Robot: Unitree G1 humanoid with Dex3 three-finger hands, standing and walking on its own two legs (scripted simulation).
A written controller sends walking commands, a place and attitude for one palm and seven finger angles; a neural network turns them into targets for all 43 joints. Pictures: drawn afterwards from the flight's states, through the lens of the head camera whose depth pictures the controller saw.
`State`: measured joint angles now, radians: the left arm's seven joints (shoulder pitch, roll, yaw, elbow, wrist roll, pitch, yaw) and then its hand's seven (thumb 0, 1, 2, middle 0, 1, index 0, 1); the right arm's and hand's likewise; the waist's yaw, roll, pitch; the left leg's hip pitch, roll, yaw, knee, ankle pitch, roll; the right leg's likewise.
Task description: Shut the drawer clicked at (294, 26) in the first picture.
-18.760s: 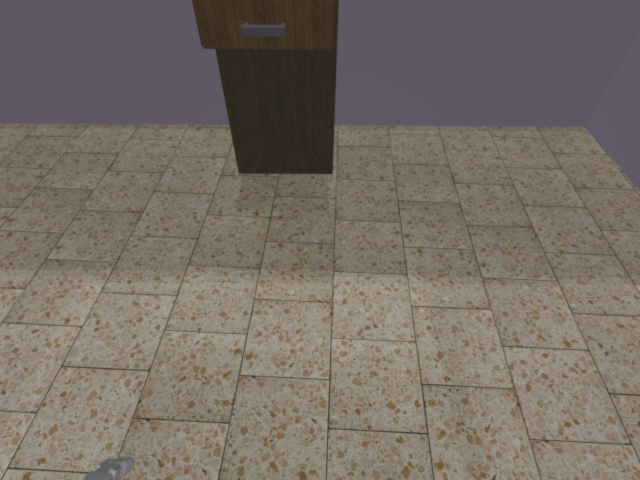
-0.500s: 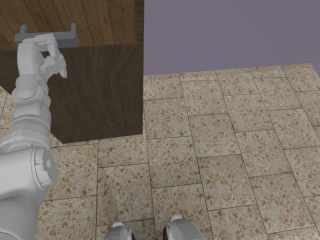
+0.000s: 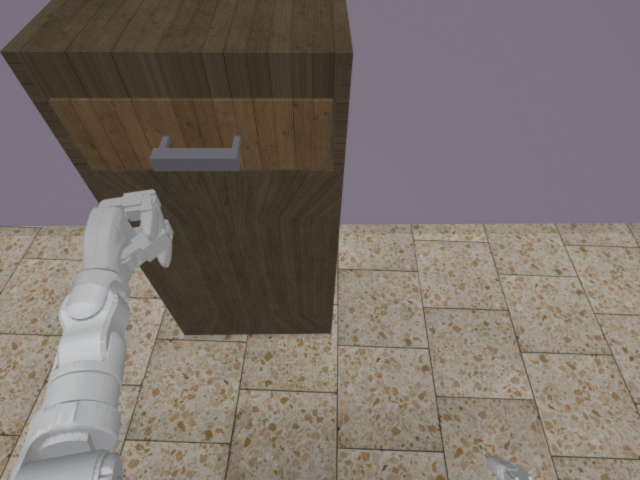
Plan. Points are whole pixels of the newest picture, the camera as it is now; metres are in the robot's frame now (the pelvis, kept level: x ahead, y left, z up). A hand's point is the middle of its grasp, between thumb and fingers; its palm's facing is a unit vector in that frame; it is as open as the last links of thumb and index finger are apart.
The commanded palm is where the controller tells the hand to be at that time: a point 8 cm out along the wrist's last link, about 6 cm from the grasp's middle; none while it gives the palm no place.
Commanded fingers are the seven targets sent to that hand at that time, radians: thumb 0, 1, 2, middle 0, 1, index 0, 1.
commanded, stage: draw the hand back to the body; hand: left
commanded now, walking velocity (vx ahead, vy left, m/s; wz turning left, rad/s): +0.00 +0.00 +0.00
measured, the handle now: (199, 150) +0.60 +0.20 +0.06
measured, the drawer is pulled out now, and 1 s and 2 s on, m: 0.00 0.00 0.00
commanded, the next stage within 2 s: step back with the hand held close in 1.00 s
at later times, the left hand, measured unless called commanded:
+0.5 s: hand (57, 337) +0.23 +0.23 +0.16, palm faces +0.31 -0.92 -0.26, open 3.3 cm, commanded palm +0.18 +0.27 +0.17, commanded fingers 0.00 0.90 0.90 -1.40 -1.60 -1.40 -1.60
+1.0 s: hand out of the picture +0.14 +0.24 +0.19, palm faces +0.44 -0.81 -0.38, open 3.3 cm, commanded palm +0.09 +0.28 +0.20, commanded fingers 0.00 0.90 0.90 -1.40 -1.60 -1.40 -1.60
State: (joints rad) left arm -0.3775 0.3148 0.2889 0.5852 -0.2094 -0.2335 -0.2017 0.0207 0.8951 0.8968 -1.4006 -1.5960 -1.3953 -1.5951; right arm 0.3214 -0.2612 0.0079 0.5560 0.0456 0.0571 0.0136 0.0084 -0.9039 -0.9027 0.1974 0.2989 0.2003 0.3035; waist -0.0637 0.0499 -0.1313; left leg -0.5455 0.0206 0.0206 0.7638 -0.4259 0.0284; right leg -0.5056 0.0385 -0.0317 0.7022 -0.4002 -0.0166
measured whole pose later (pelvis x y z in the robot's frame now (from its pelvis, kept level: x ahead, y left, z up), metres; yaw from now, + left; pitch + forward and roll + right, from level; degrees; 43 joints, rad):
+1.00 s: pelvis -0.03 +0.00 +0.03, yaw +2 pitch -5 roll -1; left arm 0.52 0.31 0.28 -0.43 -0.07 -0.11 0.10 0.02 0.89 0.90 -1.41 -1.60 -1.40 -1.59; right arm 0.19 -0.24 0.02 0.62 0.01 -0.09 -0.07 0.01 -0.90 -0.90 0.20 0.30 0.20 0.30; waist 0.08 0.09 0.02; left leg -0.10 -0.01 0.00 0.43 -0.25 0.02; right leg -0.05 0.02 -0.04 0.37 -0.24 -0.02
